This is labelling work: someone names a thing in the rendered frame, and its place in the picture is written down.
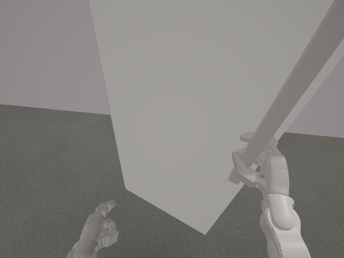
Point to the left robot hand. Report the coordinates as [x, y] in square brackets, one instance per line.
[95, 226]

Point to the right robot hand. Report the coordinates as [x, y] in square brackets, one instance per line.
[273, 167]

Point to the robot right forearm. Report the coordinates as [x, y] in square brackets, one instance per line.
[281, 226]

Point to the robot left forearm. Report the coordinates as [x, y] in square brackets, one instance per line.
[84, 248]

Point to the fridge door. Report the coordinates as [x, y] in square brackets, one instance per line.
[186, 78]

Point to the handle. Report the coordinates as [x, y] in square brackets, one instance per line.
[324, 42]

